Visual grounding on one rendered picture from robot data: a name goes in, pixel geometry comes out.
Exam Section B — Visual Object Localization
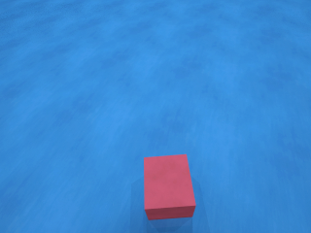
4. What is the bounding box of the carton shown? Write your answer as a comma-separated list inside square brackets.
[144, 154, 196, 220]

